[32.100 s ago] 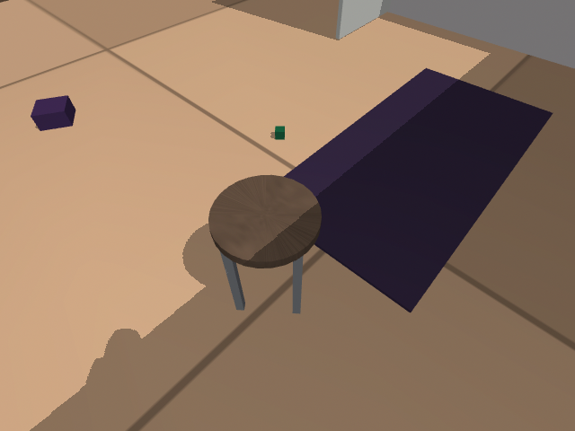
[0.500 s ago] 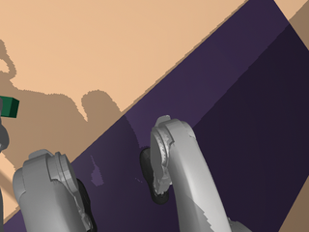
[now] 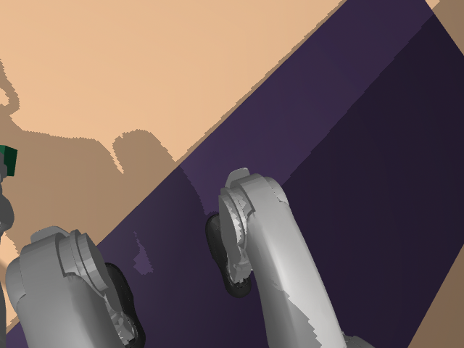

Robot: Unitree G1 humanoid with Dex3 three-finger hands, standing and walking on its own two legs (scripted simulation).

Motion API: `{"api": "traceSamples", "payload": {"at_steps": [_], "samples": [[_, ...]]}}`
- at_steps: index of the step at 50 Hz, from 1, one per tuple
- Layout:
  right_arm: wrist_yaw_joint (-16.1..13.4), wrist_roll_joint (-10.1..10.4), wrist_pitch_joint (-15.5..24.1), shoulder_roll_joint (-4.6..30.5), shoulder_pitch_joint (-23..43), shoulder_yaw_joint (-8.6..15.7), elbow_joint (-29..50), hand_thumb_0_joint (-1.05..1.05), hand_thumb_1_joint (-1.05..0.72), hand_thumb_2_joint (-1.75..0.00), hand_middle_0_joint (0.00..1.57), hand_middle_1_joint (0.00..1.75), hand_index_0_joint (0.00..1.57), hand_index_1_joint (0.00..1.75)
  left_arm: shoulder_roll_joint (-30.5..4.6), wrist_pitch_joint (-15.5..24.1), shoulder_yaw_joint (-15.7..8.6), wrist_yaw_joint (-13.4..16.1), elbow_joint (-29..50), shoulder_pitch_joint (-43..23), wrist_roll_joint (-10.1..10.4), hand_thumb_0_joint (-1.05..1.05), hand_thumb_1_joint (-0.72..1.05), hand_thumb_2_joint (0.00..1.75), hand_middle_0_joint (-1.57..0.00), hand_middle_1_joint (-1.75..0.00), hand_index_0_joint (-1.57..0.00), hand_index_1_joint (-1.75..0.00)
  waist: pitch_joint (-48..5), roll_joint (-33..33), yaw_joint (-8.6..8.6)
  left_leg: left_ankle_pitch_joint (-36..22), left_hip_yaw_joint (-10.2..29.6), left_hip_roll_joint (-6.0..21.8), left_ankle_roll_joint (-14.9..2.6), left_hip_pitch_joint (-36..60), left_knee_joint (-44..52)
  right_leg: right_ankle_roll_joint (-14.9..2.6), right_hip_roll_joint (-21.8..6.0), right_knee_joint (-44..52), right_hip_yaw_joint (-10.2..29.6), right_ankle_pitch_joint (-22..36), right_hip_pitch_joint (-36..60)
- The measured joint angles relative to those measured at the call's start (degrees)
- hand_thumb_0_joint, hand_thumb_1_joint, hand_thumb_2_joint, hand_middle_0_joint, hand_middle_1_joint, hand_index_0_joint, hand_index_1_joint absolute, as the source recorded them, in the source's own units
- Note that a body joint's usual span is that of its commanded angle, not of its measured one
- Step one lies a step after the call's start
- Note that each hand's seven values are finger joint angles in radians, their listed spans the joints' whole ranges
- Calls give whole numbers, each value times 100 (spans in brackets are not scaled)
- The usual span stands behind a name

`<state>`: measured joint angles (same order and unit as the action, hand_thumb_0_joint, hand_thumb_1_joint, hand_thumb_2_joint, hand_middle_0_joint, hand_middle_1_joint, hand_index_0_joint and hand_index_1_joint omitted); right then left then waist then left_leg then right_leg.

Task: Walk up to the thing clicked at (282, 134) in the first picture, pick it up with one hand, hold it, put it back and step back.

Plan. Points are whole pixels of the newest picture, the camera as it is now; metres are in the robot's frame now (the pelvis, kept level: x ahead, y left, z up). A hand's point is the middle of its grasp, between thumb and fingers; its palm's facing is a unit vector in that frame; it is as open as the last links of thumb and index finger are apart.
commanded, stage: rest palm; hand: left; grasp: from above
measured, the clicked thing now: out of the picture +0.46 +0.31 -0.32
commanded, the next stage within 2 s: close in 1.28 s
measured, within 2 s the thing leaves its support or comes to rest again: neither
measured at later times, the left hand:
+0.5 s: hand out of the picture +0.45 +0.29 -0.25, palm faces -0.09 -0.45 -0.89, open 14.0 cm
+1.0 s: hand out of the picture +0.46 +0.31 -0.27, palm faces -0.07 -0.45 -0.89, open 12.7 cm
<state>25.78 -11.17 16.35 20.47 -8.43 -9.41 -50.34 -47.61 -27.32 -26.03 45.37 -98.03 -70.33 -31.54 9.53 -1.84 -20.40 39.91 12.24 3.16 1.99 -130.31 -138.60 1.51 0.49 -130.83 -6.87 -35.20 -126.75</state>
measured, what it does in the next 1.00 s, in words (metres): stands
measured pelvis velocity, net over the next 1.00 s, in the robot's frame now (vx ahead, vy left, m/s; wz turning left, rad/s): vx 0.01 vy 0.01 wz -0.05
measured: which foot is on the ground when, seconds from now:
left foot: down 0.00-1.00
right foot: down 0.00-1.00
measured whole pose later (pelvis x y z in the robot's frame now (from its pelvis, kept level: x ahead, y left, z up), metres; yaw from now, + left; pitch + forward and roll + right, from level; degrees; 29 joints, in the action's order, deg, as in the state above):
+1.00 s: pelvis +0.01 +0.01 -0.02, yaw -3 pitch +26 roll -14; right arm 26.7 -11.8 18.6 23.6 -4.3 -18.7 -40.8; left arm -56.3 -23.8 -21.0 47.8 -103.3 -74.7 -28.7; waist 16.9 -6.9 -24.7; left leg 42.4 16.6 1.7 2.0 -131.1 -145.5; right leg 2.8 0.6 -134.8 -9.8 -37.1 -125.2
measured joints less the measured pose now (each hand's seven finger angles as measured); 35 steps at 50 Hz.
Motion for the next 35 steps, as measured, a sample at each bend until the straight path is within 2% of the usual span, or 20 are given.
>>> {"api": "traceSamples", "payload": {"at_steps": [4,8,12,16,21,26,30,35], "samples": [[-32,-14,62,-18,92,-14,-86,0,-91,-90,19,30,19,30,-43,43,141,-32,-68,-224,-105,0,-46,95,-19,-91,-16,-94,-81,-36,9,-22,-6,-44,13,-62,-16,-10,-38,-36,6,-18,-42],[-63,18,125,10,179,-14,-85,0,-91,-90,19,30,19,30,-150,67,360,-33,-332,-496,-311,0,-49,97,-16,-93,-13,-96,-155,-6,-48,21,23,-52,7,-89,-42,1,-39,-36,-18,-60,-44],[-75,31,175,65,190,-71,67,0,-91,-90,19,30,19,30,-220,82,531,-25,-566,-600,-358,0,-50,98,-15,-95,-12,-98,-143,2,-135,100,61,-28,2,-45,-73,13,-14,-33,-48,-107,3],[-70,2,200,109,200,-179,206,0,-91,-90,19,30,19,30,-257,98,530,28,-654,-579,-289,0,-50,98,-14,-95,-12,-98,-41,-55,-229,133,111,-18,-9,-18,-103,31,5,-23,-89,-115,45],[-42,-58,201,133,190,-319,342,0,-92,-90,19,30,19,30,-354,207,377,211,-688,-491,-220,0,-50,98,-15,-94,-12,-98,177,-246,-323,138,202,-21,18,6,-170,22,23,-37,-159,-88,93],[15,-184,207,210,203,-489,436,0,-92,-91,19,30,19,30,-473,315,245,433,-527,-368,99,0,-51,98,-15,-94,-12,-98,493,-429,-396,155,294,-88,42,74,-306,20,-10,-142,-224,-127,211],[48,-234,191,302,258,-609,484,0,-92,-91,19,30,19,30,-579,369,221,487,-429,-349,354,0,-51,98,-15,-93,-12,-97,681,-492,-431,194,337,-140,49,85,-453,37,-34,-271,-242,-187,259],[71,-209,158,361,345,-726,599,0,-92,-91,19,30,19,30,-699,392,315,391,-431,-404,356,0,-49,100,-18,-94,-13,-98,735,-455,-439,228,351,-149,21,-8,-576,81,-24,-361,-238,-211,189]]}}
